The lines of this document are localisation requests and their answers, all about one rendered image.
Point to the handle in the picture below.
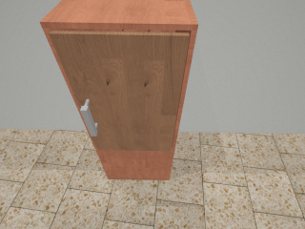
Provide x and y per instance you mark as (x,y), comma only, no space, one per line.
(87,116)

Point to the cupboard door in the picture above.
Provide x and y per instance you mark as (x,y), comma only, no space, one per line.
(133,80)

